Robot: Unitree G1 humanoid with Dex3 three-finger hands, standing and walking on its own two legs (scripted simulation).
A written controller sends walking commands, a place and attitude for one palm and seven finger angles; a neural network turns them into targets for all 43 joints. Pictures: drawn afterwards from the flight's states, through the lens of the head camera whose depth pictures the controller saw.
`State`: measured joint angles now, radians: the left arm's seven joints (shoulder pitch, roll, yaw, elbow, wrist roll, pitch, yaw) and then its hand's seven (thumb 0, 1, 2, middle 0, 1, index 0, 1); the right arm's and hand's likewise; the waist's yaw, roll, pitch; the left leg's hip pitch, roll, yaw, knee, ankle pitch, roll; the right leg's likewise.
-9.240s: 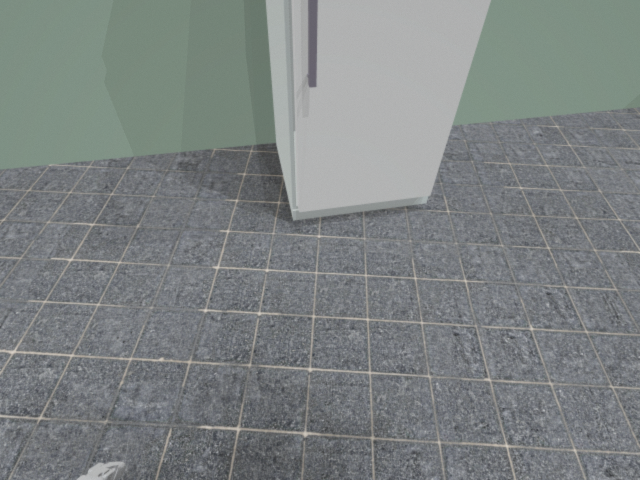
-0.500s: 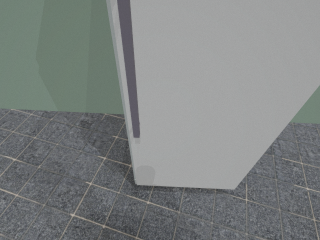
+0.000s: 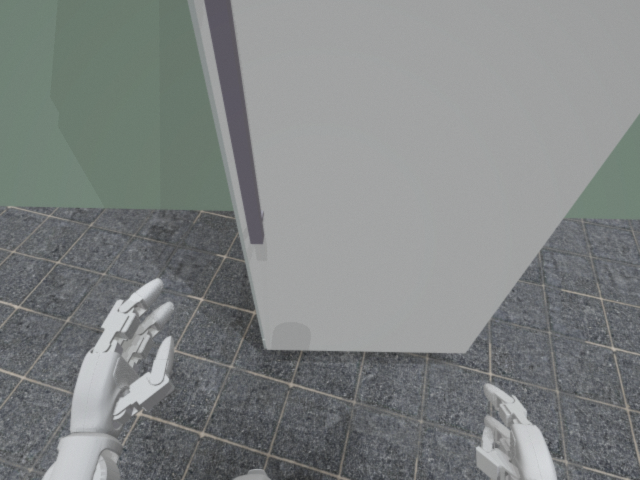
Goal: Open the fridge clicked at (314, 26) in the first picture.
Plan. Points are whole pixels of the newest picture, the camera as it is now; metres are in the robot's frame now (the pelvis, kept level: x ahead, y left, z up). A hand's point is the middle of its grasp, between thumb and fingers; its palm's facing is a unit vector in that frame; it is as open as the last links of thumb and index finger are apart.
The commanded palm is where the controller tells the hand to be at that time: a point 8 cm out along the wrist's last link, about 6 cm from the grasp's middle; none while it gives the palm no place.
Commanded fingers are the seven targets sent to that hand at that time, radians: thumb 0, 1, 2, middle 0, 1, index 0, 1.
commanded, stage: raise the hand to about handle height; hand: left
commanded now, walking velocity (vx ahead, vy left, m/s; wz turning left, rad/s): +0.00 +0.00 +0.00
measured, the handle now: (239, 105) +0.53 +0.13 +0.20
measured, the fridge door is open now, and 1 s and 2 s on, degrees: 0 0 0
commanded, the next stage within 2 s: move the hooked fingers beside the handle in 1.82 s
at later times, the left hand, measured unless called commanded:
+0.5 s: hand (122, 386) +0.22 +0.23 +0.05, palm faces +0.03 -1.00 -0.06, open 10.7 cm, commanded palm +0.18 +0.28 +0.05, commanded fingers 0.00 -0.03 0.50 -0.27 -0.90 -0.27 -0.90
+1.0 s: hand (68, 346) +0.24 +0.28 +0.09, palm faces +0.05 -1.00 -0.06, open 13.5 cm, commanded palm +0.22 +0.33 +0.10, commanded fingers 0.00 -0.50 0.30 -0.30 -1.20 -0.30 -1.20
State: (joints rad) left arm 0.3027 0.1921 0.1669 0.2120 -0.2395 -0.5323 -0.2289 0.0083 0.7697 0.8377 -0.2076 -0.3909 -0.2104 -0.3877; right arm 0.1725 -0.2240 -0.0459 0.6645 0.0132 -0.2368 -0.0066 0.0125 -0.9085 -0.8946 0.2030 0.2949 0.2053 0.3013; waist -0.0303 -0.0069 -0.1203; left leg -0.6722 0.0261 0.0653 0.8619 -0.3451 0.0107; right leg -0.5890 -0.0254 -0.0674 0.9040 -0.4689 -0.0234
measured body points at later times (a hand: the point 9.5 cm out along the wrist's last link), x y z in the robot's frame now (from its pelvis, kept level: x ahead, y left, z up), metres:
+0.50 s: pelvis +0.00 +0.00 -0.01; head +0.04 +0.00 +0.44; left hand +0.21 +0.28 +0.05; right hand +0.16 -0.23 -0.10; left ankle +0.05 +0.12 -0.69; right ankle -0.01 -0.10 -0.69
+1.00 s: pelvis +0.00 +0.02 +0.01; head +0.03 +0.04 +0.46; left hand +0.23 +0.33 +0.09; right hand +0.19 -0.21 -0.05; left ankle +0.05 +0.12 -0.69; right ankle -0.01 -0.10 -0.69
